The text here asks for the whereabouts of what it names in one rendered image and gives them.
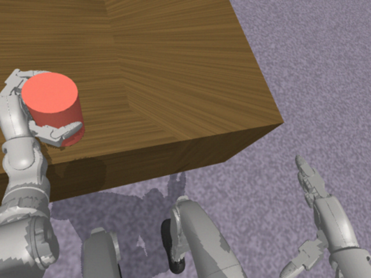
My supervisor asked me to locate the left robot arm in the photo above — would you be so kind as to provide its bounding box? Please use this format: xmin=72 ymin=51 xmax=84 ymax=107
xmin=0 ymin=136 xmax=59 ymax=278

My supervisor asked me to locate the left robot hand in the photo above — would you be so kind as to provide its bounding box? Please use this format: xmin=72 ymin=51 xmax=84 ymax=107
xmin=0 ymin=69 xmax=83 ymax=147

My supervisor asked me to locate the right robot arm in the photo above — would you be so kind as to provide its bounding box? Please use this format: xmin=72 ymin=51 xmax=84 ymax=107
xmin=329 ymin=247 xmax=371 ymax=278

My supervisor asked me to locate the right robot hand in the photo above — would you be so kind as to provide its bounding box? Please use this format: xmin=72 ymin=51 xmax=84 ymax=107
xmin=279 ymin=155 xmax=359 ymax=278

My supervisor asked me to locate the right robot foot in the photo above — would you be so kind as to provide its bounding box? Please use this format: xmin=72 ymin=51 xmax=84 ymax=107
xmin=161 ymin=219 xmax=185 ymax=274

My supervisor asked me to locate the can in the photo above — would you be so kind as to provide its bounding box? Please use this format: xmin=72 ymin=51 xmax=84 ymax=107
xmin=21 ymin=72 xmax=85 ymax=147

